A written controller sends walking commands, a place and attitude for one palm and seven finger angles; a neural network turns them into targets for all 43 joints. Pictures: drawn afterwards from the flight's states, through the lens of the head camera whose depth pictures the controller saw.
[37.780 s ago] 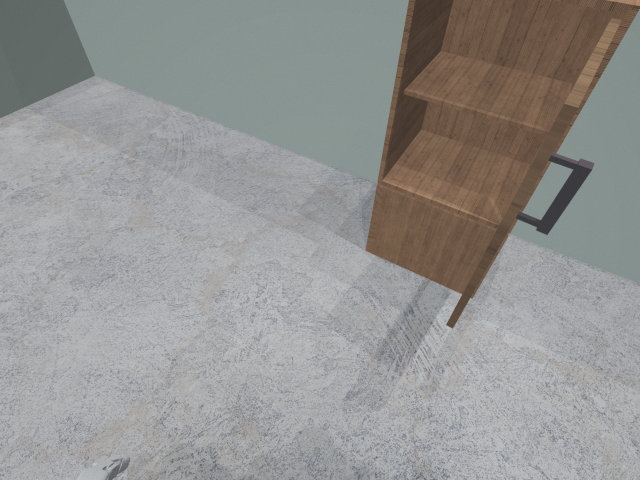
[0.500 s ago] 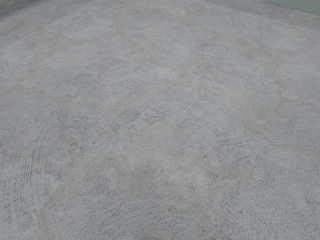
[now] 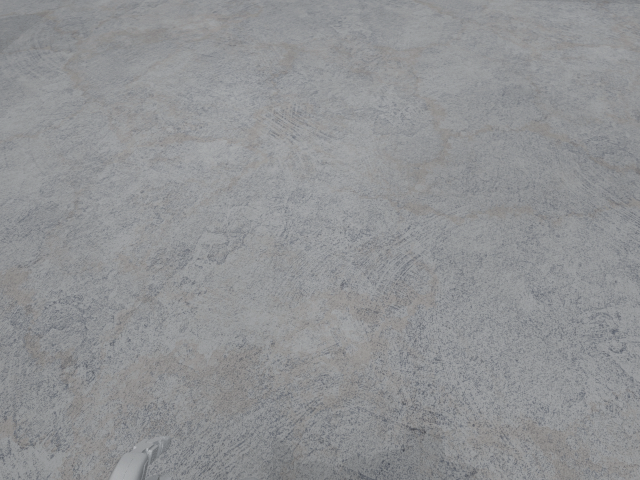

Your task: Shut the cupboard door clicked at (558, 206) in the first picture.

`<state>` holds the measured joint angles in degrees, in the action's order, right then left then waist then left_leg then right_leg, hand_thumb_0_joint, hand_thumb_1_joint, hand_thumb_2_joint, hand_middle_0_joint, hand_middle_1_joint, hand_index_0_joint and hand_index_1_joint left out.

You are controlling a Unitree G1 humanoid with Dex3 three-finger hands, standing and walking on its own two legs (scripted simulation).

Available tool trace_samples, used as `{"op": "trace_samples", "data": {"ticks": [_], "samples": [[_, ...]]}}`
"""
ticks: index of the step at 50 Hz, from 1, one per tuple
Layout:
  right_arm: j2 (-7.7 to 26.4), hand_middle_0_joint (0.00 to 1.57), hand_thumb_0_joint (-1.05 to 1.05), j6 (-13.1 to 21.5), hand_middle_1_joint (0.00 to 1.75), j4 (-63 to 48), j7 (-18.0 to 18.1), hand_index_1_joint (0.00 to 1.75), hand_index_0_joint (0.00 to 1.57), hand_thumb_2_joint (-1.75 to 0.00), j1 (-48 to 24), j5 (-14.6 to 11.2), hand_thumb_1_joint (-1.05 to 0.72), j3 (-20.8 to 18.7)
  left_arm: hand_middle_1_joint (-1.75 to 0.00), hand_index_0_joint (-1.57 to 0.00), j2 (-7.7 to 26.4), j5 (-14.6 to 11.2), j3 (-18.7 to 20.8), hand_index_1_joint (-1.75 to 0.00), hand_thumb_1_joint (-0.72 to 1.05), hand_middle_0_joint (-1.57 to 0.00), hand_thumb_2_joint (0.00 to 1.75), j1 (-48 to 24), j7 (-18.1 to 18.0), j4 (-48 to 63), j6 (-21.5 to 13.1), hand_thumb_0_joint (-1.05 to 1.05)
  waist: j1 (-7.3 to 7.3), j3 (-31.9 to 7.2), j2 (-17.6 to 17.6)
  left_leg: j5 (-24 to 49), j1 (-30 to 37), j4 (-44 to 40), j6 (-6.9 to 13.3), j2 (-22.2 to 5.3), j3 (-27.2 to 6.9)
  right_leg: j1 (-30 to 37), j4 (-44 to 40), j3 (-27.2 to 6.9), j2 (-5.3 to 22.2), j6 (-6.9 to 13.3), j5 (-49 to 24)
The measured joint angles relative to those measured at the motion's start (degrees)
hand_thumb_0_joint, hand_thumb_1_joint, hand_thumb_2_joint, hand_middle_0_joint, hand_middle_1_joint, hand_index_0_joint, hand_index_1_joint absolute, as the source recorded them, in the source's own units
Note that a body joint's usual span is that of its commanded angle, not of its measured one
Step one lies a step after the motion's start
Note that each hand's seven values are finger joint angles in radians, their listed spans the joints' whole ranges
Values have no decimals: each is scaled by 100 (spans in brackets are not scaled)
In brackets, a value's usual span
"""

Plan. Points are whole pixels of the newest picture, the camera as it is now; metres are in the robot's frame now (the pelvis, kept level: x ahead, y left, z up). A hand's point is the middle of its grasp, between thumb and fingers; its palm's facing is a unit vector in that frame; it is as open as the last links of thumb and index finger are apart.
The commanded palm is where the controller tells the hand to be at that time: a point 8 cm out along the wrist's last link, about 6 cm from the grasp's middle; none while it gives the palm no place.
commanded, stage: turn to face it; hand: left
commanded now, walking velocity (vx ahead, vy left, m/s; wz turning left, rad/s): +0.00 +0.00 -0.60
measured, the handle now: out of the picture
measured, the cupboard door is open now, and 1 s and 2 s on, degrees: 57 57 57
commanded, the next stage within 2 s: none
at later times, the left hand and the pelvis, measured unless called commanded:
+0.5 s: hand out of the picture +0.14 +0.23 -0.16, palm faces -0.22 -0.96 -0.19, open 7.4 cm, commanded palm none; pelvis +0.02 +0.04 +0.01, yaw -17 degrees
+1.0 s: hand (261, 430) +0.20 +0.10 -0.13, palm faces -0.56 -0.79 -0.26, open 7.4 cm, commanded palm none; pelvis +0.00 +0.00 +0.01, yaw -35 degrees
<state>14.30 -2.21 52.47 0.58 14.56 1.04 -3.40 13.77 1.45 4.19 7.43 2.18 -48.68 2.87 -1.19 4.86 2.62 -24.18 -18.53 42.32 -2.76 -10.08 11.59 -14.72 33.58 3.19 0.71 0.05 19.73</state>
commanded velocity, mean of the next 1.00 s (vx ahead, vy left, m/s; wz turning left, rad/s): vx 0.00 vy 0.00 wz -0.60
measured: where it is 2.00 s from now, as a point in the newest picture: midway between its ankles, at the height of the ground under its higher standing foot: outside the picture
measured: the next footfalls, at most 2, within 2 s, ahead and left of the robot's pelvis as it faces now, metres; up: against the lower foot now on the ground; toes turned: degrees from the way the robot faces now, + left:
left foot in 0.36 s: +0.10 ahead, +0.12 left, +0.00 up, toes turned -9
right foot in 0.84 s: -0.03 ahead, -0.10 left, +0.00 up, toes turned -35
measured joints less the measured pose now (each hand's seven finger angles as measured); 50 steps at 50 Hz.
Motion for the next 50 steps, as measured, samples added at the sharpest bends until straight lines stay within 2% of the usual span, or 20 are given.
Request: {"op": "trace_samples", "data": {"ticks": [3,7,12,15,17,18,19,20,22,25,28,31,35,40,42,43,44,46,48,50], "samples": [[170,20,1,-183,30,52,64,30,20,-90,-135,-14,-90,-56,-30,-20,-197,-15,-105,-30,91,-19,90,64,-97,-23,-62,1,-42,49,132,-499,-613,1531,-105,307,-660,-9,50,-116,-81,75,44],[152,20,1,-176,30,-37,35,30,20,-90,-335,-10,-90,-39,-30,-20,-260,-23,-141,-30,91,-20,90,225,-161,-58,-54,1,2,77,-57,-59,-1061,2123,-238,518,-883,115,-341,-400,-97,79,-250],[51,20,1,-122,30,-218,1,30,20,-90,-531,-22,-90,-17,-30,-20,-230,8,-142,-30,91,-20,90,381,-146,-132,-38,1,82,56,-247,148,-1051,1483,-291,636,-1043,120,-495,-673,-174,38,-359],[-19,20,1,-74,30,-298,12,30,20,-90,-623,-48,-90,12,-30,-21,-175,30,-105,-30,91,-20,90,459,-138,-167,-9,1,170,22,-360,89,-746,669,-261,754,-1057,33,-379,-866,-219,-32,-306],[-70,20,0,-7,30,-349,28,30,20,-90,-657,-71,-90,46,-30,-21,-117,20,-65,-30,91,-20,90,506,-144,-200,21,1,211,-15,-443,386,-384,-173,-228,853,-1037,-71,-191,-1009,-251,-115,-210],[-80,20,0,50,30,-382,35,30,20,-90,-645,-75,-90,73,-30,-21,-87,-1,-44,-30,91,-20,90,539,-151,-210,47,1,216,-55,-454,689,-160,-695,-138,860,-1015,-152,-36,-1068,-295,-166,-128],[-138,20,0,109,30,-380,48,30,20,-90,-657,-57,-90,97,-30,-21,-23,-33,-13,-30,91,-20,90,525,-154,-233,85,1,225,-50,-554,806,-121,-770,112,896,-930,-273,254,-1136,-292,-141,6],[-188,20,0,138,30,-396,53,30,20,-90,-659,-35,-90,142,-30,-20,33,-48,17,-30,91,-20,90,498,-159,-258,124,1,255,-24,-623,782,-111,-704,290,885,-831,-446,747,-1101,-302,-129,432],[-266,20,0,150,30,-437,59,30,20,-90,-626,12,-90,234,-30,-20,119,-27,68,-30,91,-20,90,483,-150,-282,184,1,296,-3,-655,699,-5,-715,450,770,-648,-834,1921,-870,-330,-160,943],[-343,20,0,148,30,-481,95,30,20,-90,-507,50,-90,299,-30,-20,198,3,138,-30,91,-20,90,435,-69,-289,227,1,268,8,-575,796,217,-1027,461,612,-476,-1208,3104,-529,-232,-260,827],[-372,20,0,149,30,-443,107,30,20,-90,-395,48,-90,314,-30,-20,239,-1,182,-30,91,-19,90,375,-9,-227,235,1,253,23,-492,935,372,-1315,469,510,-289,-1352,3453,-385,-60,-343,526],[-374,20,0,153,30,-352,94,30,20,-90,-283,43,-90,278,-30,-20,242,-6,203,-30,91,-19,90,316,15,-177,253,1,216,20,-410,975,447,-1436,464,411,-87,-1317,3233,-307,94,-390,422],[-332,20,0,141,30,-199,64,30,20,-90,-133,49,-90,197,-30,-20,196,1,186,-30,91,-19,90,191,29,-139,274,1,117,28,-314,928,486,-1398,410,268,182,-1067,2406,-181,226,-379,486],[-163,20,0,89,30,-20,14,30,20,-90,27,58,-90,72,-30,-20,66,-3,96,-30,91,-19,90,7,32,-88,215,1,-36,24,-169,709,423,-1010,249,41,516,-552,1136,45,177,-240,422],[-69,20,0,59,30,26,-6,30,20,-90,129,37,-90,19,-30,-20,27,-4,40,-30,91,-19,90,-15,36,-27,136,1,-60,-31,-124,525,317,-652,141,-62,623,-174,279,118,127,-122,-162],[-6,20,0,22,30,57,-12,30,20,-90,153,16,-90,-11,-30,-20,-8,11,15,-30,91,-19,90,-22,17,-17,57,1,-48,-52,-73,290,190,-322,71,-101,549,-103,117,98,73,62,-109],[73,20,0,-50,30,102,-3,30,20,-90,119,7,-90,-39,-30,-20,-78,5,-24,-30,91,-19,90,-40,-15,-33,-6,1,-50,-33,35,-138,-5,163,8,-68,247,-155,226,73,-5,149,-8],[173,20,1,-189,30,140,28,30,20,-90,52,-5,-90,-71,-30,-20,-191,-17,-112,-30,91,-19,90,3,-70,-36,-61,1,-83,-36,136,-504,-458,1249,-68,185,-353,-168,249,3,-73,191,48],[183,20,1,-231,30,143,35,30,20,-90,-39,-1,-90,-77,-30,-20,-256,-33,-138,-30,91,-19,90,82,-136,-49,-64,1,-75,-47,105,-283,-796,1968,-140,372,-648,-77,-11,-127,-115,162,-114],[146,20,1,-208,30,85,9,30,20,-90,-130,8,-90,-61,-30,-20,-270,-50,-153,-30,91,-20,90,153,-166,-77,-68,1,-69,-48,22,59,-1023,2231,-218,448,-804,13,-302,-256,-165,197,-303]]}}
